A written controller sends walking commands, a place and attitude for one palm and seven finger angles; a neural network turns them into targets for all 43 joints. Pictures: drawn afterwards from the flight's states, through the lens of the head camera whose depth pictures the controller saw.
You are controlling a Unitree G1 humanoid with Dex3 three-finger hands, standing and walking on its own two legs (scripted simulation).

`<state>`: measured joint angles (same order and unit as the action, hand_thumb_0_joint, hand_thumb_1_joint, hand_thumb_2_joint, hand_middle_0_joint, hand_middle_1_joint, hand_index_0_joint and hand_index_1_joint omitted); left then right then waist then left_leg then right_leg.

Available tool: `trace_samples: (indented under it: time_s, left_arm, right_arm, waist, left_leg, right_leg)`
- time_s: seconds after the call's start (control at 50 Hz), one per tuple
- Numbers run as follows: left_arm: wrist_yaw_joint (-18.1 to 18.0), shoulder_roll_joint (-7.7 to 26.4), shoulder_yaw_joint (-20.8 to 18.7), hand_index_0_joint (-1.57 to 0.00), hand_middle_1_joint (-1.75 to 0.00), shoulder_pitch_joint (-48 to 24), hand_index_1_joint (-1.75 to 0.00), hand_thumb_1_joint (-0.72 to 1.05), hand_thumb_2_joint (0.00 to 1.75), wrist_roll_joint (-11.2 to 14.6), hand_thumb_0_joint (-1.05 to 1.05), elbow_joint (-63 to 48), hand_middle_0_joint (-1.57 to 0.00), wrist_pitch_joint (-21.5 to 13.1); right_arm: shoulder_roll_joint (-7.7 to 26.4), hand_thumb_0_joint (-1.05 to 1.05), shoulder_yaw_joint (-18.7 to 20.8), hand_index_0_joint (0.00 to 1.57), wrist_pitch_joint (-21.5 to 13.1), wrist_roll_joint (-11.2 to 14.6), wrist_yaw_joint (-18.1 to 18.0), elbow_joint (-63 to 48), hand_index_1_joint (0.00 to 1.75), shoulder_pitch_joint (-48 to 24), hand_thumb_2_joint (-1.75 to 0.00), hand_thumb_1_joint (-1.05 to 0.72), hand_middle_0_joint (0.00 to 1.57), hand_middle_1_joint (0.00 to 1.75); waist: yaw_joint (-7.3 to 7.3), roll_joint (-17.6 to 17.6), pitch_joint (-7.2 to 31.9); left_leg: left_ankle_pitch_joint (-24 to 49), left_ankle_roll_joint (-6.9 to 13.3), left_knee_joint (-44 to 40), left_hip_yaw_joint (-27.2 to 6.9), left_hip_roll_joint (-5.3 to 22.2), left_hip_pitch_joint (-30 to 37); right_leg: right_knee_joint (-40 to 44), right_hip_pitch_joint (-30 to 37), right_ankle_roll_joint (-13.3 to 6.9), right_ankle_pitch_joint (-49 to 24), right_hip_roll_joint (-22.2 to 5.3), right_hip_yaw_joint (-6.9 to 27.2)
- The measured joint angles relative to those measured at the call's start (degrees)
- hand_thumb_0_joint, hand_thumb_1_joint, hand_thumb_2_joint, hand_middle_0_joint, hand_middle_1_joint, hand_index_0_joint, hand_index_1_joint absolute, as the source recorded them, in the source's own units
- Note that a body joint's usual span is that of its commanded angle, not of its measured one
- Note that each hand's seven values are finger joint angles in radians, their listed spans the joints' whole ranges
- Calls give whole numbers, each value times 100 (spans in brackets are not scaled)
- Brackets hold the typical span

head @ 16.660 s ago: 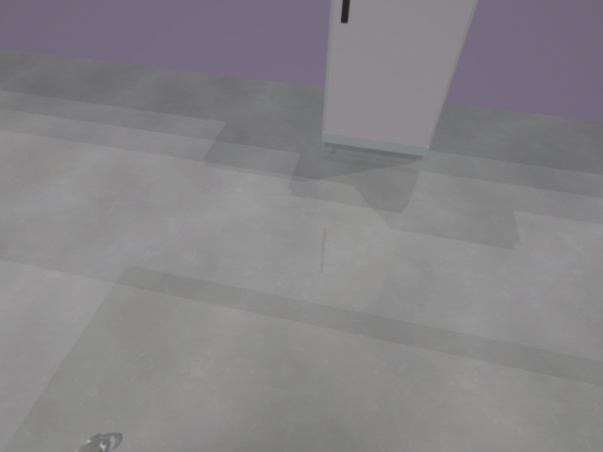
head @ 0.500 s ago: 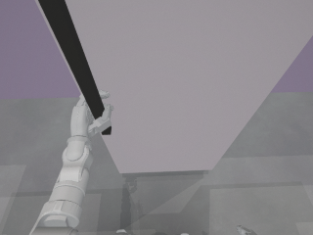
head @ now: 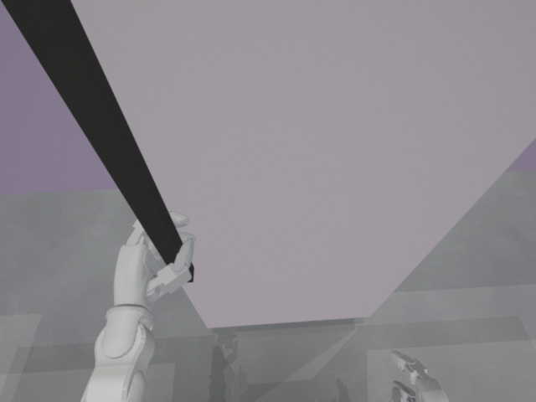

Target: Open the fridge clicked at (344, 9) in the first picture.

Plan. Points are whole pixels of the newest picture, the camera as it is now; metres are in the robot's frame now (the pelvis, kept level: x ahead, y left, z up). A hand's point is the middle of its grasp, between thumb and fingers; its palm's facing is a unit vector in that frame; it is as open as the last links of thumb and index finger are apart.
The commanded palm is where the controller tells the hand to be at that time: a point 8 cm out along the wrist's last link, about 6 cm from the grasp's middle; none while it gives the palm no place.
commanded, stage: walk backward, drawing the door open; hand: left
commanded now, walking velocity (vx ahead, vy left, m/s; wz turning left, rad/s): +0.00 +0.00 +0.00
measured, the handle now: (145, 178) +0.35 +0.15 +0.17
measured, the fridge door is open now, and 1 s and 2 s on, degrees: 0 0 4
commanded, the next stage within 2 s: none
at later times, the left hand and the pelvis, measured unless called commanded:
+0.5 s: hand (182, 254) +0.31 +0.13 +0.05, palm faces +0.13 -0.98 -0.16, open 6.1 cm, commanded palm +0.28 +0.18 +0.04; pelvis +0.14 -0.01 +0.03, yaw +1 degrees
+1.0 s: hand (184, 255) +0.31 +0.13 +0.05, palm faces +0.40 -0.90 -0.19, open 6.1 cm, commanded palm +0.26 +0.16 +0.04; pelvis +0.09 -0.08 +0.03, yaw +18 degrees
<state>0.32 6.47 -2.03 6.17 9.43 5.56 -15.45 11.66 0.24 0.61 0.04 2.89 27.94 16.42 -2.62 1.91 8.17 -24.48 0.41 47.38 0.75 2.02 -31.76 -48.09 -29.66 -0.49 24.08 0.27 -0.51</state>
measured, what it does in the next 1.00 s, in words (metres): walks ahead, turning left: right foot, then left foot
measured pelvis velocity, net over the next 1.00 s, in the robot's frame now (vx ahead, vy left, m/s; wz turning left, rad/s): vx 0.09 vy -0.08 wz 0.31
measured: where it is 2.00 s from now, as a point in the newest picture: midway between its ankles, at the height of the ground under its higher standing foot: outside the picture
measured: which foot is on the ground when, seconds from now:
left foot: down 0.00-0.26, up 0.28-0.48, down 0.50-0.70, up 0.72-1.00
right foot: down 0.00-0.14, up 0.16-0.24, down 0.26-0.48, up 0.50-0.66, down 0.68-1.00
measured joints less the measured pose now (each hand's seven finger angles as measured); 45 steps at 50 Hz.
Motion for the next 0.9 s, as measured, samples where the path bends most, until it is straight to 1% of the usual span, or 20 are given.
trace_samples:
  time_s: [0.04, 0.08, 0.16, 0.2, 0.24, 0.26, 0.3, 0.34, 0.38, 0.44, 0.5, 0.52, 0.56, 0.6, 0.66, 0.7, 0.74, 0.78, 0.82, 0.9]
  left_arm:
    - [-26, -42, 52, -32, -140, 507, -140, 70, 74, 2, 6, -469, -24, -2]
    - [-83, 84, 177, -31, -140, 758, -140, 68, 74, -244, 5, -706, -26, 9]
    - [-238, 295, 466, -34, -138, 1038, -140, 64, 76, -479, 3, -838, -31, 407]
    - [-324, 314, 501, -36, -137, 1224, -140, 62, 77, -488, 2, -849, -33, 573]
    - [-394, 303, 512, -38, -134, 1379, -140, 60, 77, -458, 1, -849, -33, 749]
    - [-392, 296, 548, -39, -133, 1424, -140, 59, 77, -448, 1, -845, -33, 850]
    - [-352, 182, 673, -41, -130, 1436, -140, 59, 77, -458, 1, -743, -33, 940]
    - [-333, 9, 720, -42, -128, 1415, -140, 59, 77, -561, 2, -613, -33, 868]
    - [-360, -106, 718, -43, -128, 1474, -140, 60, 79, -692, 3, -615, -34, 805]
    - [-401, -131, 707, -44, -129, 1867, -140, 59, 81, -812, 4, -879, -34, 768]
    - [-493, -11, 727, -44, -132, 2587, -140, 57, 82, -863, 5, -1498, -37, 675]
    - [-558, 48, 702, -44, -133, 2857, -140, 56, 82, -863, 5, -1750, -38, 582]
    - [-696, 241, 523, -46, -135, 2945, -140, 53, 83, -828, 4, -1912, -40, 449]
    - [-743, 261, 405, -48, -136, 2714, -141, 52, 83, -740, 2, -1821, -41, 576]
    - [-839, 229, 285, -48, -138, 2265, -141, 53, 81, -585, 1, -1581, -43, 1017]
    - [-879, 274, 132, -48, -139, 1967, -141, 53, 79, -510, 1, -1485, -44, 1213]
    - [-881, 243, 32, -47, -139, 1599, -140, 53, 77, -596, 1, -1244, -44, 1350]
    - [-854, 145, -14, -47, -139, 1317, -140, 54, 74, -695, 0, -869, -44, 1451]
    - [-841, 65, -72, -46, -137, 1123, -140, 55, 73, -702, 1, -429, -42, 1374]
    - [-862, 96, -86, -45, -134, 785, -140, 56, 72, -720, 1, 157, -40, 1140]
  right_arm:
    - [-38, 1, -11, 20, -34, -16, 37, -107, 30, -1, -90, -91, 20, 29]
    - [-74, 1, -65, 20, -19, -3, -163, -113, 30, -28, -90, -91, 20, 29]
    - [-61, 1, -140, 20, 167, -128, -467, 58, 30, -250, -90, -91, 20, 29]
    - [-75, 1, -125, 20, 201, -239, -496, 52, 30, -351, -90, -91, 20, 29]
    - [-113, 1, -106, 20, 237, -250, -498, 11, 30, -378, -90, -91, 20, 29]
    - [-102, 1, -106, 20, 252, -205, -515, -34, 30, -328, -90, -91, 20, 29]
    - [-13, 1, -110, 20, 211, -99, -630, -12, 30, -249, -90, -91, 20, 29]
    - [45, 1, -141, 20, 71, -82, -702, 115, 30, -317, -90, -91, 20, 29]
    - [61, 1, -207, 20, -55, -95, -700, 232, 30, -451, -90, -91, 20, 29]
    - [84, 1, -317, 20, -148, -94, -646, 300, 30, -653, -90, -91, 20, 29]
    - [247, 1, -442, 28, -288, -198, -506, 64, 33, -293, -89, -91, 20, 29]
    - [284, 1, -434, 31, -439, -210, -414, 18, 35, -136, -89, -91, 20, 29]
    - [47, 1, -238, 34, -593, -200, -371, 225, 37, -130, -89, -91, 20, 29]
    - [-14, 1, -128, 33, -647, -240, -442, 454, 36, -216, -90, -91, 20, 29]
    - [-10, 1, -179, 29, -554, -202, -648, 723, 34, -357, -90, -91, 20, 29]
    - [-92, 1, -240, 27, -486, -143, -747, 766, 33, -447, -90, -91, 20, 29]
    - [-130, 1, -206, 25, -400, -136, -760, 868, 32, -531, -90, -91, 20, 29]
    - [-102, 1, -150, 24, -323, -168, -700, 1017, 31, -547, -90, -91, 20, 29]
    - [-63, 2, -141, 22, -320, -190, -685, 1099, 31, -540, -90, -91, 20, 29]
    - [20, 1, -122, 21, -425, -190, -760, 1027, 30, -486, -90, -91, 20, 29]
  waist:
    - [13, -7, 6]
    - [47, -82, -191]
    - [71, -21, -574]
    - [71, 104, -757]
    - [60, 150, -979]
    - [34, 167, -1087]
    - [96, 244, -1178]
    - [252, 199, -1320]
    - [343, 78, -1505]
    - [365, -12, -1652]
    - [410, 65, -1583]
    - [417, 83, -1544]
    - [195, -282, -1613]
    - [-22, -271, -1626]
    - [-164, -3, -1484]
    - [-126, 4, -1370]
    - [-129, 8, -1274]
    - [-66, -45, -1070]
    - [-60, -110, -874]
    - [-152, -291, -696]
  left_leg:
    - [14, 8, 1, 6, 5, 90]
    - [49, 64, -229, 12, -62, 479]
    - [489, 97, -1040, 26, -176, 1388]
    - [794, -7, -1364, -35, -222, 1780]
    - [1258, -131, -1243, -56, -334, 1972]
    - [1535, -191, -867, -94, -411, 1919]
    - [683, -188, 369, -260, -626, 1449]
    - [-91, -77, 1243, -240, -797, 821]
    - [-140, -68, 1395, -105, -802, 305]
    - [1046, -90, 194, 150, -562, 139]
    - [3483, 47, -1887, 369, -207, 742]
    - [3360, 158, -2077, 382, -107, 1029]
    - [2272, 176, -2117, 440, -379, 1296]
    - [2282, 120, -2109, 253, -546, 1206]
    - [2494, 41, -2084, -69, -547, 983]
    - [1865, -19, -1666, -86, -492, 605]
    - [610, -186, -125, -217, -586, -72]
    - [235, -285, 1597, -285, -769, -532]
    - [201, -331, 2484, -223, -793, -560]
    - [-237, -299, 2212, -82, -627, 159]
  right_leg:
    - [23, 63, 3, -70, -8, -15]
    - [147, 384, 61, -126, -76, -20]
    - [65, 761, 178, -653, -156, -6]
    - [159, 759, 139, -379, -35, -90]
    - [1067, 966, 62, -1069, 74, -299]
    - [1457, 1233, -106, -1745, 40, -435]
    - [1646, 1679, -352, -1458, -66, -597]
    - [1584, 1868, -267, -1273, -140, -607]
    - [1491, 2060, -271, -1357, -181, -675]
    - [1376, 2430, -224, -1438, -136, -925]
    - [278, 2388, 48, -937, 24, -1046]
    - [-511, 2200, 128, -400, 94, -927]
    - [-1785, 1711, 230, 438, 23, -547]
    - [-2172, 1173, 194, 798, 162, -206]
    - [-810, 944, 73, 932, 221, 205]
    - [292, 962, -45, 115, 91, 209]
    - [319, 794, -275, -508, 32, -20]
    - [522, 752, -391, -645, -55, -91]
    - [937, 798, -421, -845, -129, -124]
    - [1628, 859, -448, -1282, -312, -279]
